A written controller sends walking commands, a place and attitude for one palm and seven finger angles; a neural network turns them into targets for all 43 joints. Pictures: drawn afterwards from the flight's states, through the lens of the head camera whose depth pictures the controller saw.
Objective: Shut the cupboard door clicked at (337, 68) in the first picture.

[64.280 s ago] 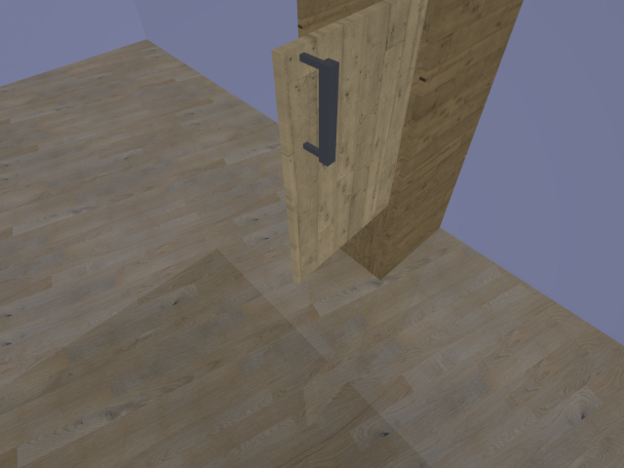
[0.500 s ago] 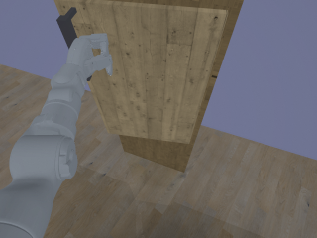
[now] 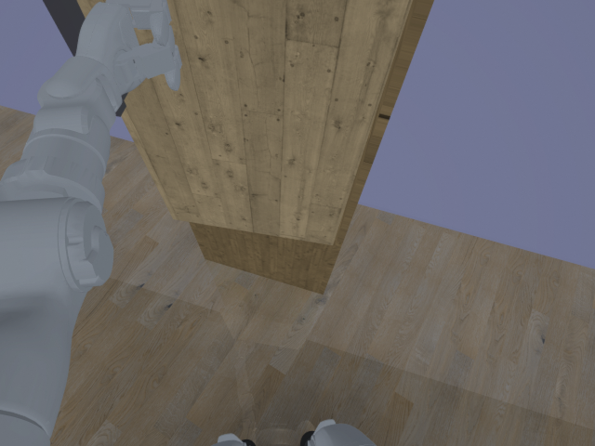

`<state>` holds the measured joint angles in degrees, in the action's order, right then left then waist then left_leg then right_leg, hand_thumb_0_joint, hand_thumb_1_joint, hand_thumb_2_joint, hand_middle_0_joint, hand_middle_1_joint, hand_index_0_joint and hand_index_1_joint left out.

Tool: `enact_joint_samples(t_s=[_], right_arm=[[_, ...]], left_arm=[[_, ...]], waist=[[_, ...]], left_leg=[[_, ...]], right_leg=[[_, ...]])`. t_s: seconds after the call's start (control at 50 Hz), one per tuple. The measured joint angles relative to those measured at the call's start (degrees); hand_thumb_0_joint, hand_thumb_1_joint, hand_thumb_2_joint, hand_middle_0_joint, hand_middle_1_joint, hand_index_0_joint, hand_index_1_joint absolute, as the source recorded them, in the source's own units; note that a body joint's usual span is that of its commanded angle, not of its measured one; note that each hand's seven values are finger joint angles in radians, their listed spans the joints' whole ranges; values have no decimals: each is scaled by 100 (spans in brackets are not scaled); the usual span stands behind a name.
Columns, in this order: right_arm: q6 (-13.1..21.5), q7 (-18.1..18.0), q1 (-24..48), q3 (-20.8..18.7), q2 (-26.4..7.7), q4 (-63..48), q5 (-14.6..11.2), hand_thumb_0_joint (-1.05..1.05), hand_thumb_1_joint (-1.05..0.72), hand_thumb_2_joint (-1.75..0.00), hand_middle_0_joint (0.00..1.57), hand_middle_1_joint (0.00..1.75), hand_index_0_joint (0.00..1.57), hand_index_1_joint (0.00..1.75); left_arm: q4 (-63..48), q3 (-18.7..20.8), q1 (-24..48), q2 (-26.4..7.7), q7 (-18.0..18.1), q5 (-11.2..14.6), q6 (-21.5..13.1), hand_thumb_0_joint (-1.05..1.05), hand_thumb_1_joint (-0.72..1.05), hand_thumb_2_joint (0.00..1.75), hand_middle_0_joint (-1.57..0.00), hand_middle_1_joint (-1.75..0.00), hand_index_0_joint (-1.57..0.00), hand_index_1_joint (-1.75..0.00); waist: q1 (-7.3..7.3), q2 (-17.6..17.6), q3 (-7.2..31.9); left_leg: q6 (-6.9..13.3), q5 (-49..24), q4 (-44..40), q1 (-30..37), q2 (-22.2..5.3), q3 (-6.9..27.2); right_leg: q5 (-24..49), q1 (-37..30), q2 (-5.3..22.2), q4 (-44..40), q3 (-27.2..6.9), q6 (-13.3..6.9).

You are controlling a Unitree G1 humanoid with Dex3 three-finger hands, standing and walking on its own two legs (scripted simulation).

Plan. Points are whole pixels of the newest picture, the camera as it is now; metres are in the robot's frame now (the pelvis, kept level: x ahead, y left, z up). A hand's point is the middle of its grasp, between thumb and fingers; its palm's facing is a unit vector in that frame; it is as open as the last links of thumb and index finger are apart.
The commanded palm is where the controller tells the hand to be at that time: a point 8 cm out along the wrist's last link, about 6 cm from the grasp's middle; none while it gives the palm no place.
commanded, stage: push the door shut along its arc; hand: left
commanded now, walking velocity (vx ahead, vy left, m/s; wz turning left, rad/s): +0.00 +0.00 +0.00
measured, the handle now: (94, 40) +0.59 +0.16 +0.17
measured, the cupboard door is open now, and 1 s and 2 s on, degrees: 8 0 0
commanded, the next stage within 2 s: pull the fist back off the door in 0.16 s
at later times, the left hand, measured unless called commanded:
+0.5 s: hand (190, 40) +0.58 +0.05 +0.17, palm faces +0.09 -1.00 -0.02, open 3.1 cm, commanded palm +0.55 +0.09 +0.18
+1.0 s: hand (207, 88) +0.49 +0.03 +0.17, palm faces +0.05 -1.00 -0.01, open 3.1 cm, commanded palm +0.46 +0.08 +0.18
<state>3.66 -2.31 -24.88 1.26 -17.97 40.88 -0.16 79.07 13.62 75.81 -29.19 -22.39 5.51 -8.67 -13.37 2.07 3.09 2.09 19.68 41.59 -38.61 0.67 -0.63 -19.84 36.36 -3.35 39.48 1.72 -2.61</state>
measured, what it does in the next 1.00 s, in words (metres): stands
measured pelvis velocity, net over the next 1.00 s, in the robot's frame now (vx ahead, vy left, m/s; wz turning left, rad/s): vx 0.00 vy -0.01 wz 0.00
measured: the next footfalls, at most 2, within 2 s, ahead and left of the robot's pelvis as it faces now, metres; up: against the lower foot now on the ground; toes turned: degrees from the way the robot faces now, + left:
none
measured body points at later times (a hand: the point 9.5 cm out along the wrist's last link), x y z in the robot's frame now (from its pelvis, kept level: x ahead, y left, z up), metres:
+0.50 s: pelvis +0.01 +0.00 -0.01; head +0.12 +0.00 +0.43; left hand +0.57 +0.10 +0.18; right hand -0.03 -0.24 -0.13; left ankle -0.01 +0.10 -0.71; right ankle -0.02 -0.09 -0.71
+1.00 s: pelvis +0.00 -0.01 +0.01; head +0.05 -0.03 +0.46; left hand +0.49 +0.09 +0.18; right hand +0.04 -0.27 -0.12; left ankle -0.01 +0.10 -0.71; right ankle -0.02 -0.09 -0.71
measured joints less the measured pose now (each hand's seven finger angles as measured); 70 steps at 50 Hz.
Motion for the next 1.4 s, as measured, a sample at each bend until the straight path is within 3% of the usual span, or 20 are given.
enact_joint_samples(t_s=[0.28,0.32,0.38,0.44,0.5,0.6,0.7,0.78,0.98,1.1,1.3,1.4], right_arm=[[70,-9,91,7,54,154,91,0,-90,-90,20,30,21,30],[81,62,31,-16,63,119,102,0,-90,-90,20,30,21,30],[89,332,-86,-39,130,17,244,0,-90,-90,20,30,20,30],[69,638,-210,-71,230,-78,438,0,-90,-90,20,30,20,30],[-41,817,-196,-66,348,-73,507,0,-90,-90,20,30,20,30],[-238,770,-162,-55,457,-108,419,0,-90,-90,20,30,21,30],[-244,727,-219,-95,423,-147,352,0,-90,-90,20,30,20,30],[-344,703,-179,-120,371,-176,285,0,-90,-90,20,30,20,30],[-338,523,217,-228,251,-239,92,1,-91,-90,20,30,20,30],[-253,404,616,-181,265,-235,14,1,-91,-90,19,30,20,30],[-188,371,816,-20,406,-311,1,1,-91,-90,20,30,20,30],[-278,365,548,-15,390,-329,-61,1,-90,-90,20,30,20,30]], left_arm=[[195,-285,587,24,-40,6,110,3,94,94,-129,-150,-130,-150],[228,103,655,224,451,65,234,4,91,93,-130,-150,-130,-150],[52,474,648,647,1885,-6,317,4,87,91,-130,-150,-130,-150],[-313,482,405,1086,3099,-468,85,4,84,91,-129,-150,-130,-150],[-406,272,180,1292,3629,-855,-84,3,85,90,-129,-150,-129,-150],[-446,384,-163,1446,3501,-708,-24,3,87,90,-129,-150,-130,-150],[-740,319,-589,1648,3463,-598,-270,2,89,90,-129,-150,-130,-150],[-867,313,-872,1770,3457,-571,-207,2,89,90,-129,-150,-130,-150],[-1987,-298,-1881,2218,3391,-276,-82,2,90,90,-129,-150,-130,-150],[-2180,-542,-2015,2448,3443,-158,119,2,90,90,-130,-150,-130,-150],[-1690,-299,-1703,2192,3381,-221,11,2,90,90,-130,-150,-130,-150],[-2165,-51,-2263,2083,3063,-97,-22,2,90,89,-130,-150,-130,-150]], waist=[[-86,-7,45],[-36,45,78],[31,62,173],[116,88,308],[132,97,349],[155,124,329],[284,173,351],[385,149,362],[704,88,201],[803,62,140],[749,37,149],[830,60,197]], left_leg=[[18,109,251,-397,37,57],[13,133,291,-459,16,72],[8,133,278,-517,11,65],[4,149,299,-573,16,51],[3,178,317,-525,20,37],[0,145,121,-179,-5,-43],[-9,120,-75,215,-24,-118],[-26,87,-198,476,-32,-136],[-81,-58,-412,975,-19,-47],[-103,-163,-515,1156,4,7],[-124,-266,-560,1160,6,-10],[-114,-285,-669,1289,-17,-105]], right_leg=[[-126,365,35,232,65,11],[-123,398,12,212,78,19],[-108,455,8,187,68,32],[-134,523,14,229,55,33],[-175,492,18,275,42,29],[-125,194,-7,119,-51,21],[-95,-151,-28,-27,-137,11],[-77,-385,-38,-106,-161,-11],[15,-891,-29,-280,-78,-69],[80,-1073,-7,-347,-24,-88],[145,-1035,-1,-312,-35,-105],[186,-1116,-24,-388,-136,-93]])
